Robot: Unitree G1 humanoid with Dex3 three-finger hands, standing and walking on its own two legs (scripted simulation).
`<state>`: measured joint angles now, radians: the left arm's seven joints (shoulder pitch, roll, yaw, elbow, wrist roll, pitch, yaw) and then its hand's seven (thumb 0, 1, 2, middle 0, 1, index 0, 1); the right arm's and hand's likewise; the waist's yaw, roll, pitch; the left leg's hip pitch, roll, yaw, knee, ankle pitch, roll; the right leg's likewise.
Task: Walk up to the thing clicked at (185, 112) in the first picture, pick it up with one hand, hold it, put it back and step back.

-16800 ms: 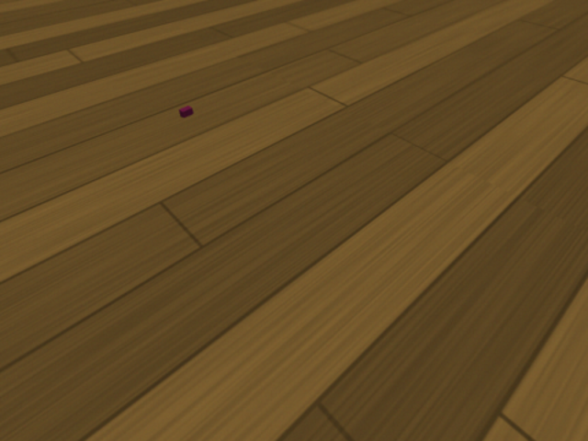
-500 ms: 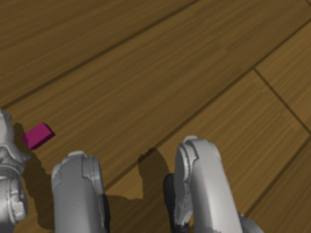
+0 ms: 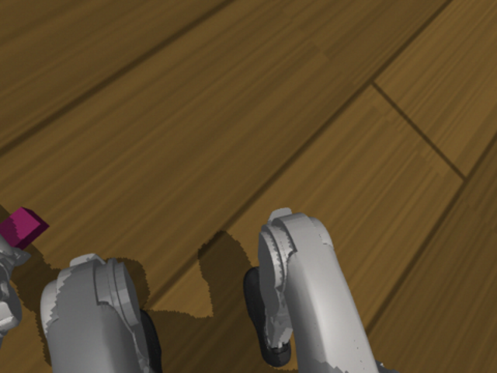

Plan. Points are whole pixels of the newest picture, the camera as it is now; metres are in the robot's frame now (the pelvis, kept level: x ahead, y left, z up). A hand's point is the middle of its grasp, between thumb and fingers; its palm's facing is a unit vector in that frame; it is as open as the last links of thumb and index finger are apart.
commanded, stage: rest palm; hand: left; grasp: from above
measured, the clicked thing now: (18, 231) +0.39 +0.34 -0.29
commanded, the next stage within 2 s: close in 1.56 s
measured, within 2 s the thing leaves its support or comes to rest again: neither
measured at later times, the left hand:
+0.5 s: hand out of the picture +0.37 +0.34 -0.23, palm faces -0.32 -0.33 -0.89, open 14.4 cm
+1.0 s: hand (9, 234) +0.38 +0.34 -0.26, palm faces -0.32 -0.35 -0.88, open 14.2 cm
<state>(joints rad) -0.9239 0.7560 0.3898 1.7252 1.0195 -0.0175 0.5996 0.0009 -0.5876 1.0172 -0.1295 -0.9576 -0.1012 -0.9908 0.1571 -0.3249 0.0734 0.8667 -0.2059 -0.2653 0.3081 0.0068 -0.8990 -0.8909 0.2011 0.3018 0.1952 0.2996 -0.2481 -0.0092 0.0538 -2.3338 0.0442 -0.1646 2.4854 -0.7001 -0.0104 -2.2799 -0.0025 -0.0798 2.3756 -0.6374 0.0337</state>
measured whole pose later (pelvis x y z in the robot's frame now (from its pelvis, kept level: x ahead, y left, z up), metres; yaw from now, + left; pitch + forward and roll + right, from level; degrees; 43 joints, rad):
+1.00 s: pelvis +0.00 +0.01 -0.02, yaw -4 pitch +24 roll -13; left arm -0.95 0.92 0.39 1.89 1.03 -0.10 0.76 0.00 -0.52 0.95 -0.10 -0.98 -0.10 -0.99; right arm 0.08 -0.34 0.20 0.85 -0.28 -0.42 0.42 0.01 -0.89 -0.89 0.20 0.30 0.20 0.30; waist -0.31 -0.11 0.19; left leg -2.33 0.03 -0.25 2.59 -0.72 0.00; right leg -2.22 0.01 -0.14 2.41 -0.64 0.06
